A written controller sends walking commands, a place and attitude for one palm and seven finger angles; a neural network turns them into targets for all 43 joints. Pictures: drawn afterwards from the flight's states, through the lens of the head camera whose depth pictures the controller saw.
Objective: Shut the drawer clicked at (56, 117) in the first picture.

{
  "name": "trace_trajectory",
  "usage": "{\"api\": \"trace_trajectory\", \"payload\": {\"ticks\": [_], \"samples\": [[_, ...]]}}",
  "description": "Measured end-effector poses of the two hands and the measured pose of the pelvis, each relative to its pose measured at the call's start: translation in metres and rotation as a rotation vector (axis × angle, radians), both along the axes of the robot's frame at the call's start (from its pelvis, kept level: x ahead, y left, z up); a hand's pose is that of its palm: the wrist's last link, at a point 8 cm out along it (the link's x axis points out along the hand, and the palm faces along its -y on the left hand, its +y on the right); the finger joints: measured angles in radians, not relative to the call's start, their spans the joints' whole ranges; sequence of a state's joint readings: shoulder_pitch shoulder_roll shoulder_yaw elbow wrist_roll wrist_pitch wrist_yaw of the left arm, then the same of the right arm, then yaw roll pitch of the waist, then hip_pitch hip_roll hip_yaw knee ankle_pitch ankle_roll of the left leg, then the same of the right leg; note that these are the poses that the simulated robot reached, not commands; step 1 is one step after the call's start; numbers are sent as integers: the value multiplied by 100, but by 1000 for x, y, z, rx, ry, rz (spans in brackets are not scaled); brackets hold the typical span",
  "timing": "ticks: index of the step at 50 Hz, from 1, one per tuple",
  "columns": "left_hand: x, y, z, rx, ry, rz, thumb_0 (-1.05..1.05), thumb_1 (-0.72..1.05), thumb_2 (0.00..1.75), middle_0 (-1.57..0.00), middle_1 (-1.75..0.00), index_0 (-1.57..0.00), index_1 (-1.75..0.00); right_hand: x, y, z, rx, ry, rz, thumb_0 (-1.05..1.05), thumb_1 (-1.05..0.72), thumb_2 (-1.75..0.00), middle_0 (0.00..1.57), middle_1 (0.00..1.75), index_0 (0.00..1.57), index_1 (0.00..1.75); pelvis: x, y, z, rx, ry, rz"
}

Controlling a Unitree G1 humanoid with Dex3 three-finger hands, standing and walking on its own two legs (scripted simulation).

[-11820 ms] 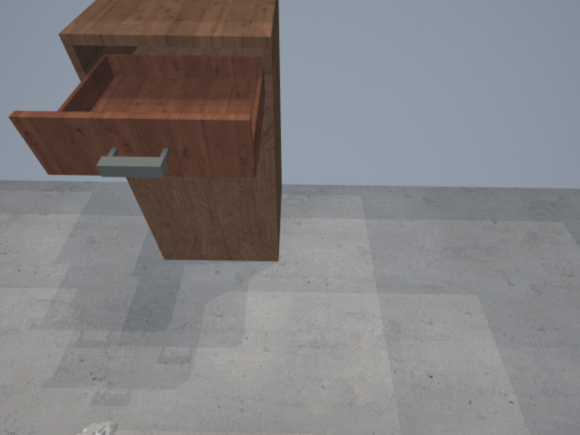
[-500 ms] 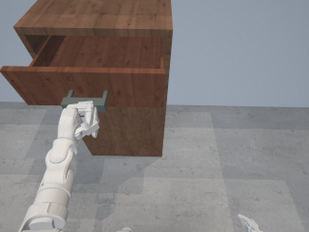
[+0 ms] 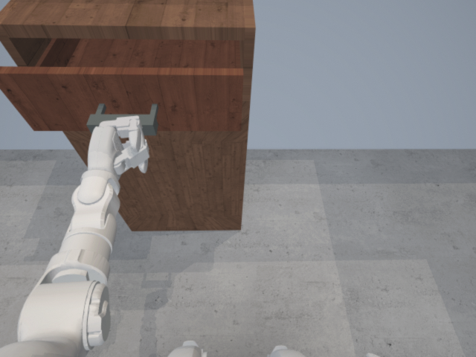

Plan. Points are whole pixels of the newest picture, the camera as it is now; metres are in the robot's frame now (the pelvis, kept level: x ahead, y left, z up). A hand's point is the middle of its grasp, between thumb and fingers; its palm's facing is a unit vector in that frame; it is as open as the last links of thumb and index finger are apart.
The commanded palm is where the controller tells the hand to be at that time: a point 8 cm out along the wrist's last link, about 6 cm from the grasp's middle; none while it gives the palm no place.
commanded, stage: push the drawer shut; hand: left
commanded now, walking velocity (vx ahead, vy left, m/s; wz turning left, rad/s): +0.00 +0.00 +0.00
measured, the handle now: (126, 116) +0.52 +0.20 +0.08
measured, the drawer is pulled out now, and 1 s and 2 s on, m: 0.10 0.00 0.00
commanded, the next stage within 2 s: pull the fist back off the drawer in 1.12 s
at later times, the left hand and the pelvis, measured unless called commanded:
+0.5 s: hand (151, 122) +0.51 +0.15 +0.08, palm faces -0.01 -1.00 -0.03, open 3.1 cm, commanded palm +0.49 +0.20 +0.08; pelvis +0.00 +0.00 -0.01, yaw -1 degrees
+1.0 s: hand (149, 107) +0.55 +0.16 +0.08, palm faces +0.00 -1.00 -0.02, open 3.0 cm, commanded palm +0.55 +0.21 +0.08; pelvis +0.01 +0.01 -0.01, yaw -1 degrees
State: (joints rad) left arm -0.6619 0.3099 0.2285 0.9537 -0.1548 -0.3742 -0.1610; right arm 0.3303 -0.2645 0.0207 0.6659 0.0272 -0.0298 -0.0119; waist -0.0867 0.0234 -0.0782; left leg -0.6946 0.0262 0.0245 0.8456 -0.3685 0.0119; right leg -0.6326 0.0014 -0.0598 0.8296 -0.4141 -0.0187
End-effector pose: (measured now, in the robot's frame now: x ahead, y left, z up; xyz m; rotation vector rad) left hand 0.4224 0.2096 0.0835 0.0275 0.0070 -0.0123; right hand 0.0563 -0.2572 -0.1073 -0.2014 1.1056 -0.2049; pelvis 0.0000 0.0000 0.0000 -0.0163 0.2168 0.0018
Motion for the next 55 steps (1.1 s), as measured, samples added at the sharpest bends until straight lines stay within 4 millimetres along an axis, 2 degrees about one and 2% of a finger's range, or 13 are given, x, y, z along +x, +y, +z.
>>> {"api": "trace_trajectory", "payload": {"ticks": [9, 16, 43, 55], "samples": [[24, -4, 0, -1, -1, 8, 0, 87, 95, -140, -160, -140, -160, -32, -4, -5, -6, 93, -44, 1, -91, -90, 21, 30, 20, 30, 0, -1, -4, -2, 34, -8], [41, -5, 0, -1, 5, 10, 0, 88, 95, -140, -160, -140, -160, -49, -4, -6, -7, 145, -69, 1, -91, -90, 21, 30, 20, 30, 2, -1, -6, -4, 56, -15], [103, 1, 2, -7, 27, 8, 1, 82, 92, -140, -160, -140, -160, -77, 6, -2, -28, 277, -111, 1, -91, -90, 21, 30, 20, 30, 11, 7, -13, -25, 143, -21], [107, 12, 0, -4, 39, 12, -4, 67, 93, -140, -160, -140, -160, -94, 12, -1, -47, 325, -97, 1, -91, -90, 21, 30, 20, 30, 4, 11, -18, -44, 165, 0]]}}
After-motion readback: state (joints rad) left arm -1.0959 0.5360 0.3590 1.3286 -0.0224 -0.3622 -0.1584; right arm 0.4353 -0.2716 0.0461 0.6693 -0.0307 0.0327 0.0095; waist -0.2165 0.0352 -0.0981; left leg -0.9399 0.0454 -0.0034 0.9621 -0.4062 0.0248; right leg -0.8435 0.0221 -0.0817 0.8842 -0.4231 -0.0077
